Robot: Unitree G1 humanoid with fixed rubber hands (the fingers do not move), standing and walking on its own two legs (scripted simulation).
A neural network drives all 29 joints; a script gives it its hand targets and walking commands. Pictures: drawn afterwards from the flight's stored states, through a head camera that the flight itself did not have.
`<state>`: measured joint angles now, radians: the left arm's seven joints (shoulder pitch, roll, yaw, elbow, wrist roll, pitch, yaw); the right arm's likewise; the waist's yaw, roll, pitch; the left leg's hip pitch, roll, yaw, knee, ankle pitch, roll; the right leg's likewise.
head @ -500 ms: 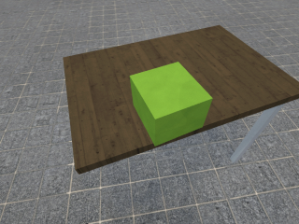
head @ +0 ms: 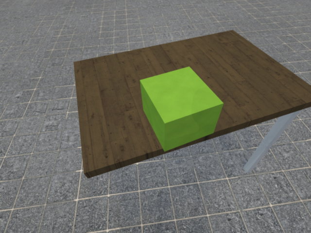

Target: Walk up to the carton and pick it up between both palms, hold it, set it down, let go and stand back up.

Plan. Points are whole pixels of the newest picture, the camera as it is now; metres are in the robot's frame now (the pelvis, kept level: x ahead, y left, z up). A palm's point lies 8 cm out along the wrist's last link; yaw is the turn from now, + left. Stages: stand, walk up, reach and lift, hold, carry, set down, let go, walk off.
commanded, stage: walk up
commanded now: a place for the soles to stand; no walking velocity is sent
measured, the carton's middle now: (177, 107) +0.49 -0.05 +0.02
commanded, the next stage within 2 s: none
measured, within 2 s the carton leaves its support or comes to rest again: neither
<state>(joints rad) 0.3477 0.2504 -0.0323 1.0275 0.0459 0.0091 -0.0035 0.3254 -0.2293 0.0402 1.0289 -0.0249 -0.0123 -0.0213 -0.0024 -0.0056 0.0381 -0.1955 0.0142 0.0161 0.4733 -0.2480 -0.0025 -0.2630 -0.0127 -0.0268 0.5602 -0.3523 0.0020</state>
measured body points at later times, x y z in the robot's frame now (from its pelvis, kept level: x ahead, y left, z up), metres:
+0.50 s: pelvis +0.07 -0.18 -0.02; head +0.11 -0.19 +0.43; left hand +0.09 +0.07 -0.14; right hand +0.22 -0.44 -0.15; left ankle +0.05 -0.05 -0.67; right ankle +0.12 -0.30 -0.74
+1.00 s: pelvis +0.10 -0.24 -0.01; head +0.11 -0.23 +0.44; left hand +0.06 +0.02 -0.15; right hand +0.28 -0.41 -0.15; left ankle +0.09 -0.13 -0.74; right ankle +0.16 -0.36 -0.74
